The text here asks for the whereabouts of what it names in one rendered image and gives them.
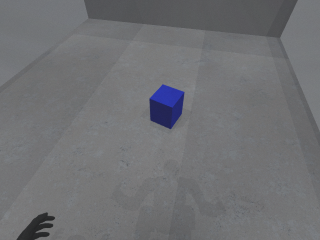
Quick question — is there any robot left hand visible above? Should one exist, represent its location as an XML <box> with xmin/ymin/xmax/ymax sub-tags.
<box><xmin>16</xmin><ymin>212</ymin><xmax>55</xmax><ymax>240</ymax></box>

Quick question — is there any carton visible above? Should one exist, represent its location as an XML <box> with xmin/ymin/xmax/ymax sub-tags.
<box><xmin>149</xmin><ymin>84</ymin><xmax>185</xmax><ymax>129</ymax></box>

